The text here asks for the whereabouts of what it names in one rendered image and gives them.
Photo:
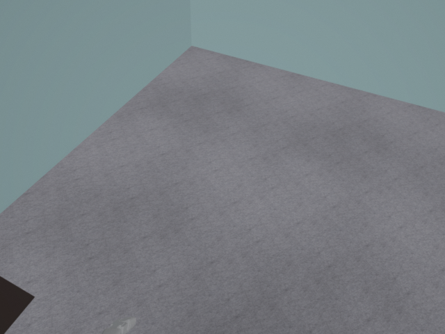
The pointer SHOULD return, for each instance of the left robot hand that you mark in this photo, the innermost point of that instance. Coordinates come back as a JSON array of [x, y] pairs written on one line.
[[121, 326]]

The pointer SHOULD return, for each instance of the cabinet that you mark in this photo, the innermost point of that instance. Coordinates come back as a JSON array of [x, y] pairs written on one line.
[[13, 301]]

